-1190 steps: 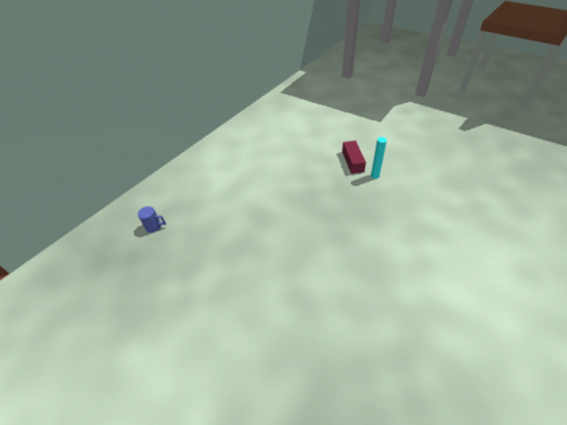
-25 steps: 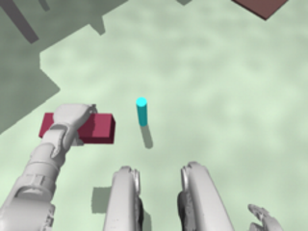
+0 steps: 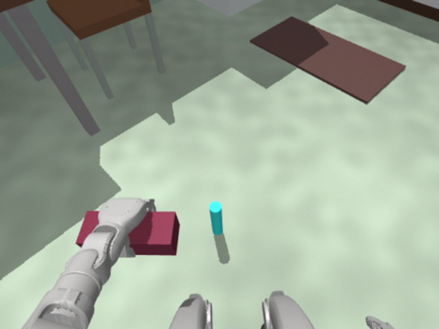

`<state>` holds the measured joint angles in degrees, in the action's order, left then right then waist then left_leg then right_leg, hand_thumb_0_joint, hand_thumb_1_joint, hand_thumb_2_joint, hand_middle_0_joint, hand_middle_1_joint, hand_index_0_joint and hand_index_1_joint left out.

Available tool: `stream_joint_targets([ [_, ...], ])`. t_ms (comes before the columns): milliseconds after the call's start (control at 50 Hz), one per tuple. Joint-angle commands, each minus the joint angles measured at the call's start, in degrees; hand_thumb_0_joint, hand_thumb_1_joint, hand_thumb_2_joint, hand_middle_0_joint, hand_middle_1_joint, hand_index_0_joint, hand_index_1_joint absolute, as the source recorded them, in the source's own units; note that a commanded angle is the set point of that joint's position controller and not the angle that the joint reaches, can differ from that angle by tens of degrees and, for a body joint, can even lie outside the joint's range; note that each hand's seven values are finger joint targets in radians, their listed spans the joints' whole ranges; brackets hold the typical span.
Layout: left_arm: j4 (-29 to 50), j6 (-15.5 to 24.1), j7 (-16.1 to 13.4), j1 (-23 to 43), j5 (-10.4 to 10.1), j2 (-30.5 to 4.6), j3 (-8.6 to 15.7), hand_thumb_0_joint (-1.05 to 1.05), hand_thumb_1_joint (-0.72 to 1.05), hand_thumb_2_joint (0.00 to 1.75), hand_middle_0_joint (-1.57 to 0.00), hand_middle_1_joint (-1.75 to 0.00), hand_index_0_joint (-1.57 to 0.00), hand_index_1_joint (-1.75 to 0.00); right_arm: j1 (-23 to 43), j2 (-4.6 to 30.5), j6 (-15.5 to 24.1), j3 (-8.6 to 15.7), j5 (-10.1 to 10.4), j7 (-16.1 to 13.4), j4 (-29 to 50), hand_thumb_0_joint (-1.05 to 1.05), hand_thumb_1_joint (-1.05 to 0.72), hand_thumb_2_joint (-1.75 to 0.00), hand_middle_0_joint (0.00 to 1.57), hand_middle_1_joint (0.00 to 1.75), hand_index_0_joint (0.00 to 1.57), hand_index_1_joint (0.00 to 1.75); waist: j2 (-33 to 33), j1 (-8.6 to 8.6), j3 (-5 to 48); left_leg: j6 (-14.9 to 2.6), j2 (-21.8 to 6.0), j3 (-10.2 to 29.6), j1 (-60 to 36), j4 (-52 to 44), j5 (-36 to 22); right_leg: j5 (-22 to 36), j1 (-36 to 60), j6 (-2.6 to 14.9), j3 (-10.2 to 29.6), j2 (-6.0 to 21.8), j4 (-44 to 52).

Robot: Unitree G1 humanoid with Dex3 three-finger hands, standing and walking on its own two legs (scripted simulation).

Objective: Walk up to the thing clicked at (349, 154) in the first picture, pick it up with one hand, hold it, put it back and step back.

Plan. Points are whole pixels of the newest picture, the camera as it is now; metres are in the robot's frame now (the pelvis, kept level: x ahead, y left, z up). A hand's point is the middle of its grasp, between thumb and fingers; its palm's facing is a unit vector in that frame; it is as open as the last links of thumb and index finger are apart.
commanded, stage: lift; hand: left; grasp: from above
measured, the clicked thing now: (131, 233) +0.34 +0.23 -0.11
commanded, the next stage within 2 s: hold in 0.40 s
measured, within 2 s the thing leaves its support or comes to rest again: neither
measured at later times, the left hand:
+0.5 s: hand (124, 210) +0.35 +0.21 +0.00, palm faces -0.48 -0.03 -0.88, open 10.5 cm
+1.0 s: hand (117, 204) +0.34 +0.21 +0.04, palm faces -0.47 -0.01 -0.88, open 10.5 cm
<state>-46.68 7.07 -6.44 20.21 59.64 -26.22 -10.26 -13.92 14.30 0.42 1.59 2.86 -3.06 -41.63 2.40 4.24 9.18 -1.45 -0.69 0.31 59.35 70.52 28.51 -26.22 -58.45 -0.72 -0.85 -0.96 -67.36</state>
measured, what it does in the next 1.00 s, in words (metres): rises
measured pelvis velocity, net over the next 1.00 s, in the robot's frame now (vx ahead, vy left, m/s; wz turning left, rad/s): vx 0.05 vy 0.00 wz -0.01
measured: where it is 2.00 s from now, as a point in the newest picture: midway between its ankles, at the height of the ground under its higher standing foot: outside the picture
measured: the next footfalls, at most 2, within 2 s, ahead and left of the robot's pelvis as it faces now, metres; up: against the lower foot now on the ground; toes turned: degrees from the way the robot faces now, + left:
none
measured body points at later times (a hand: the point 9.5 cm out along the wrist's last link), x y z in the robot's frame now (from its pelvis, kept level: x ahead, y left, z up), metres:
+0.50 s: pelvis +0.04 +0.00 +0.07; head +0.09 -0.01 +0.51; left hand +0.37 +0.21 +0.05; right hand +0.13 -0.27 -0.06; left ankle +0.05 +0.10 -0.63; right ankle +0.06 -0.13 -0.63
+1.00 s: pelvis +0.05 +0.00 +0.09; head +0.07 -0.02 +0.53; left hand +0.37 +0.21 +0.09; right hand +0.16 -0.27 -0.03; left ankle +0.05 +0.10 -0.63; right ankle +0.06 -0.13 -0.63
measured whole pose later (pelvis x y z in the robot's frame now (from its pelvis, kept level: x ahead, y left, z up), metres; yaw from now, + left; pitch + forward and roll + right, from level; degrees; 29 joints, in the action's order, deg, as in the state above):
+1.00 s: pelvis +0.05 +0.00 +0.09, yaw -1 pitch +6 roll +0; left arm -38.7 6.6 0.3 13.8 58.0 -24.8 -12.0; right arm -12.7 14.9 -3.8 2.4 3.9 -3.7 -39.6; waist 2.6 1.1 4.1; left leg -1.1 0.0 -1.9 26.0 39.6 19.7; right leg -18.2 -26.9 -0.5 1.6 -0.4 -39.0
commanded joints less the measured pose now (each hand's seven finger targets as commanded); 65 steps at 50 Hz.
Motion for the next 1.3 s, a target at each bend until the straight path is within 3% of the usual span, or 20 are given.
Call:
stream_joint_targets([
  [0, 10.4, -0.2, -2.9, 18.9, -0.5, -12.2, 5.2, 0.00, 0.55, 1.02, -0.90, -0.91, -0.91, -0.91, -1.9, 8.6, 1.8, 3.3, -0.3, -0.4, 5.0, 0.00, -0.91, -0.91, 0.20, 0.30, 0.20, 0.30, 3.0, -0.20, 17.6, 0.94, 0.5, 2.3, -20.3, -16.9, -6.9, 6.1, 12.8, 2.14, 0.2, -1.9, 13.8],
  [40, 9.7, -0.7, -2.9, 17.8, -0.6, -9.9, 3.8, 0.00, 0.55, 1.02, -0.91, -0.91, -0.91, -0.91, -2.4, 8.4, 1.7, 3.3, -0.2, -0.2, 5.0, 0.00, -0.92, -0.91, 0.20, 0.30, 0.20, 0.30, 1.9, -0.29, 16.7, 1.04, 0.5, 2.4, -22.3, -18.3, -9.7, 8.3, 14.7, 2.20, 0.2, -1.9, 15.1],
  [80, 9.5, -1.3, -3.4, 16.8, -0.6, -10.9, 4.8, 0.00, 0.57, 1.02, -0.92, -0.90, -0.92, -0.90, -2.7, 8.4, 1.5, 3.4, -0.2, -0.2, 4.9, 0.00, -0.91, -0.91, 0.20, 0.30, 0.20, 0.30, 1.0, -0.61, 16.7, 0.86, 0.9, 1.5, -23.3, -19.0, -12.6, 10.6, 17.4, 2.21, 0.4, -2.0, 16.9],
  [160, 8.7, -2.4, -3.3, 15.8, -0.7, -9.9, 4.0, 0.00, 0.57, 0.99, -0.93, -0.86, -0.93, -0.87, -2.2, 8.2, 1.1, 3.5, -0.1, -0.1, 5.3, 0.00, -0.91, -0.91, 0.20, 0.30, 0.20, 0.30, 0.1, -0.80, 14.5, 0.84, 1.0, 1.0, -26.0, -21.9, -15.1, 12.6, 20.8, 2.19, 0.7, -1.8, 19.8],
  [220, 10.7, -2.4, -2.5, 16.2, -1.1, -10.2, 4.1, 0.00, 0.57, 0.98, -0.92, -0.85, -0.92, -0.85, -2.1, 8.3, 0.8, 3.6, 0.0, -0.2, 6.0, 0.00, -0.91, -0.90, 0.20, 0.30, 0.20, 0.30, 0.2, -1.29, 13.8, 0.77, 1.2, 0.6, -27.6, -24.2, -15.0, 12.6, 23.2, 2.13, 1.1, -1.7, 22.2],
  [380, 13.5, -1.7, -0.2, 14.0, -2.1, -10.2, 4.2, 0.00, 0.57, 1.00, -0.94, -0.83, -0.93, -0.84, -1.6, 8.2, 0.2, 3.8, 0.3, -0.6, 6.4, 0.00, -0.91, -0.90, 0.20, 0.30, 0.20, 0.30, 0.5, -1.69, 14.0, 1.01, 1.1, 0.5, -34.6, -28.0, -21.3, 17.5, 28.4, 2.04, 1.2, -1.7, 26.3],
  [460, 13.5, -1.3, -0.1, 13.6, -1.5, -10.1, 4.1, 0.00, 0.55, 1.00, -0.91, -0.85, -0.91, -0.85, -1.4, 8.0, -0.2, 3.7, 0.3, -0.8, 6.3, 0.00, -0.91, -0.90, 0.20, 0.30, 0.20, 0.30, -1.4, -1.33, 12.8, 0.61, 1.5, -0.1, -35.0, -28.6, -23.4, 20.8, 30.9, 1.63, 2.0, -1.3, 27.9],
  [560, 14.2, -0.9, 0.6, 12.9, -0.9, -10.1, 3.8, 0.00, 0.57, 0.98, -0.90, -0.88, -0.92, -0.87, -0.6, 8.3, -0.8, 3.8, 0.3, -0.7, 6.5, 0.00, -0.91, -0.90, 0.20, 0.30, 0.20, 0.30, -0.3, -1.82, 11.6, 0.89, 1.4, -0.3, -37.3, -30.9, -23.7, 20.0, 31.9, 1.92, 1.8, -1.4, 29.5],
  [640, 15.6, -0.8, 1.9, 13.2, -1.0, -10.7, 4.0, 0.00, 0.58, 1.03, -0.91, -0.89, -0.92, -0.88, -0.1, 8.5, -1.3, 4.1, 0.4, -0.7, 6.8, 0.00, -0.90, -0.90, 0.20, 0.30, 0.20, 0.30, 0.2, -2.57, 13.0, 0.83, 1.4, -0.6, -40.1, -31.5, -28.0, 23.4, 34.6, 1.85, 1.8, -1.4, 30.2],
  [740, 15.8, -0.7, 3.0, 12.1, -2.3, -10.2, 3.8, 0.00, 0.56, 1.01, -0.89, -0.89, -0.91, -0.87, 0.9, 8.6, -1.7, 3.9, 0.6, -0.7, 7.7, 0.00, -0.90, -0.90, 0.20, 0.30, 0.20, 0.30, -1.4, -2.41, 11.1, 0.68, 1.3, -0.4, -40.6, -33.2, -27.4, 23.1, 35.9, 1.73, 1.7, -1.5, 31.6],
  [1280, 21.8, 0.4, 6.2, 11.0, -2.9, -11.3, 4.5, 0.00, 0.54, 1.01, -0.86, -0.95, -0.88, -0.92, 6.2, 8.0, -2.3, 2.6, 0.8, -1.7, 9.8, 0.00, -0.91, -0.90, 0.20, 0.30, 0.20, 0.30, -1.8, -3.72, 6.6, 0.31, 1.7, -1.2, -44.3, -39.4, -21.2, 17.6, 39.3, 1.56, 2.5, -1.1, 37.8],
])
